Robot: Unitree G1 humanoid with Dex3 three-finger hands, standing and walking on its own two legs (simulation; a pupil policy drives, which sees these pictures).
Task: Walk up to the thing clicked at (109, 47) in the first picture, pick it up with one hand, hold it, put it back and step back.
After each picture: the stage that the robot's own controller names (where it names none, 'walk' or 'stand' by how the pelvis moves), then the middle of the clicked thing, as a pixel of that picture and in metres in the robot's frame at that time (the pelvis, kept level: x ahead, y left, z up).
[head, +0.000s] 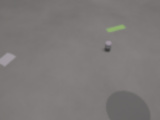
stand; (107, 46) +1.29 -0.26 -0.72
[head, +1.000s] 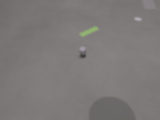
walk; (82, 52) +1.18 +0.11 -0.70
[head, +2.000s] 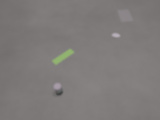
walk; (58, 89) +0.70 +0.29 -0.71
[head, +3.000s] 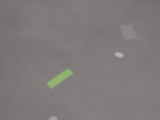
walk; out of the picture +0.42 +0.21 -0.70
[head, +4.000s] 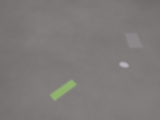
stand; out of the picture +0.34 +0.22 -0.72
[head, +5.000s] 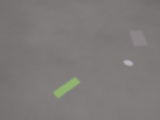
stand; out of the picture +0.33 +0.19 -0.72
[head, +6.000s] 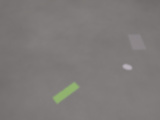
stand; out of the picture +0.31 +0.19 -0.73
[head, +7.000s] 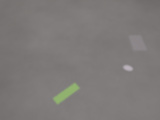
stand; out of the picture +0.31 +0.19 -0.73
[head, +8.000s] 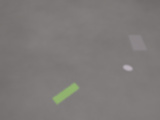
stand; out of the picture +0.30 +0.19 -0.73
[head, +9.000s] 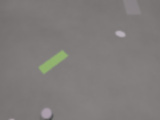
go down; (47, 114) +0.33 +0.21 -0.63
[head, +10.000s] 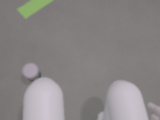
go down; (32, 73) +0.38 +0.25 -0.31
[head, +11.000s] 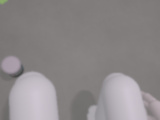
close in; (13, 67) +0.37 +0.26 -0.27
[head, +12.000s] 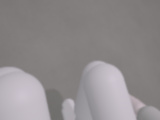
close; out of the picture +0.35 +0.28 -0.21
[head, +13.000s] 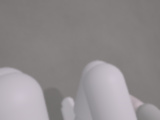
close; out of the picture +0.35 +0.29 -0.21
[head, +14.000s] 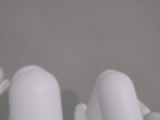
lift; out of the picture +0.29 +0.28 -0.17
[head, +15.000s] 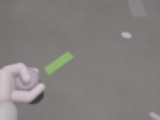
lift; (30, 87) +0.32 +0.19 +0.01
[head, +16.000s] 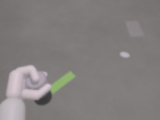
hold; (39, 88) +0.33 +0.17 +0.00
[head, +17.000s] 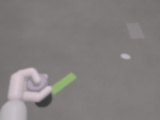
hold; (40, 91) +0.32 +0.17 -0.01
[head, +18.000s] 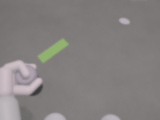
crouch; (30, 81) +0.35 +0.20 -0.07
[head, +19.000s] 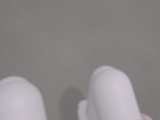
lower; out of the picture +0.39 +0.29 -0.17
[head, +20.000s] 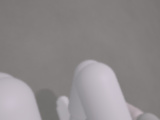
lower; out of the picture +0.37 +0.31 -0.22
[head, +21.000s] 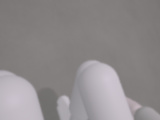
lower; out of the picture +0.37 +0.31 -0.22
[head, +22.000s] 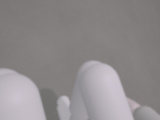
lower; out of the picture +0.36 +0.31 -0.22
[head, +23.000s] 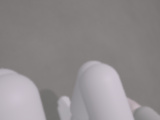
lower; out of the picture +0.36 +0.31 -0.22
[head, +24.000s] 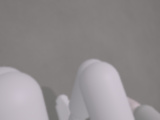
withdraw; out of the picture +0.35 +0.29 -0.22
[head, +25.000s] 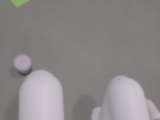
walk; (23, 65) +0.38 +0.26 -0.28
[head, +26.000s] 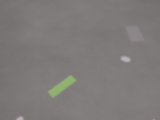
stand; out of the picture +0.31 +0.19 -0.65
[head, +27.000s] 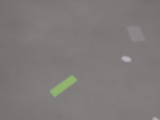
stand; out of the picture +0.33 +0.21 -0.66
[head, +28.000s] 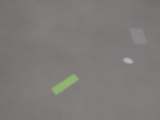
stand; out of the picture +0.34 +0.20 -0.68
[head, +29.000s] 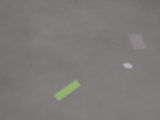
walk; out of the picture +0.35 +0.20 -0.72
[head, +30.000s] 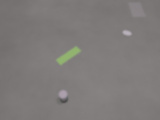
walk; (63, 96) +0.52 +0.16 -0.69
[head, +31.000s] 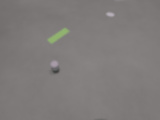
walk; (55, 67) +0.80 +0.28 -0.69
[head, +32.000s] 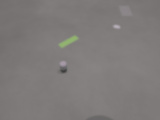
stand; (63, 67) +0.97 +0.22 -0.71
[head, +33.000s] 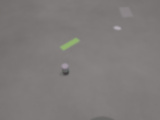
stand; (65, 69) +0.98 +0.21 -0.73
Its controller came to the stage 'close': yes
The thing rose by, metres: 0.70
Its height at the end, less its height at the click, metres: +0.00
